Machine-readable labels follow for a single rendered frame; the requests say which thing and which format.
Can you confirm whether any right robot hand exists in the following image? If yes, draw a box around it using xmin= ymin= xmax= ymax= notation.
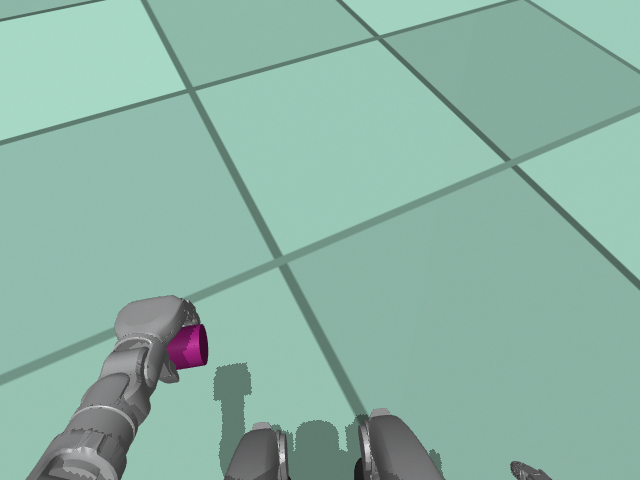
xmin=510 ymin=461 xmax=552 ymax=480

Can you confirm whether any can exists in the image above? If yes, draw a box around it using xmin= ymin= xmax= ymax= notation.
xmin=166 ymin=324 xmax=208 ymax=370

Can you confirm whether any left robot arm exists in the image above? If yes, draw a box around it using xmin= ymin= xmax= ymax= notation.
xmin=25 ymin=333 xmax=166 ymax=480

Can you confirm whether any left robot hand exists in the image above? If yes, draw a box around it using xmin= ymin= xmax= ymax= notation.
xmin=114 ymin=295 xmax=200 ymax=384

